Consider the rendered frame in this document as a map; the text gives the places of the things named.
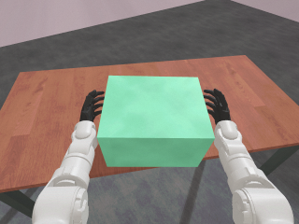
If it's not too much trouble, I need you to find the right robot forearm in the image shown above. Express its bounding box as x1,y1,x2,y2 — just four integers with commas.
214,120,294,224

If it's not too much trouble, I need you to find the table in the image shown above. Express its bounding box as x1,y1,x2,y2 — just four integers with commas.
0,55,299,218

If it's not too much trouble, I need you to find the left robot upper arm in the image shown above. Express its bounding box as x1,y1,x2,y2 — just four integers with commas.
33,186,89,224

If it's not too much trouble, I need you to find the left robot hand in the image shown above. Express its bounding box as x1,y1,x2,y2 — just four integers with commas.
79,90,105,122

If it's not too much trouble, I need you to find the right robot upper arm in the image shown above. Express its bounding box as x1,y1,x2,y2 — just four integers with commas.
232,188,293,224

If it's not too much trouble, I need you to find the right robot hand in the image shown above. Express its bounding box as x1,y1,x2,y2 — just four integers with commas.
203,89,231,125

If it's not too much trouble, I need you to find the left robot forearm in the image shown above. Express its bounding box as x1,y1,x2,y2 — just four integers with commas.
32,120,98,224

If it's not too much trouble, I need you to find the carton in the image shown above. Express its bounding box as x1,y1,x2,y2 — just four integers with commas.
96,76,215,167

